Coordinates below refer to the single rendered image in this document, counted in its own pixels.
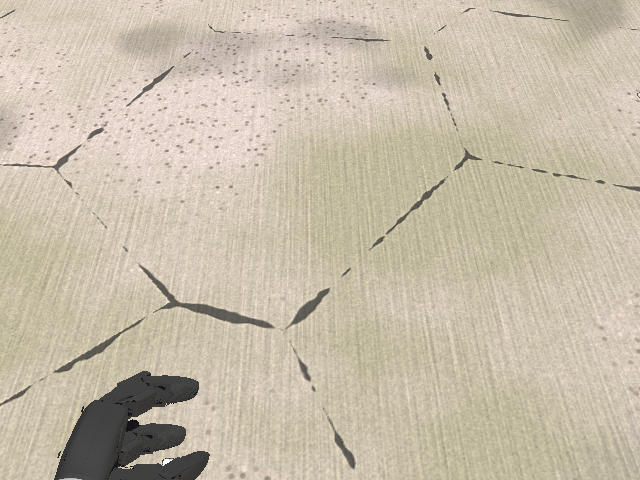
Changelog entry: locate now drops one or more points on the left robot hand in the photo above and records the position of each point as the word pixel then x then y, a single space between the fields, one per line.
pixel 103 439

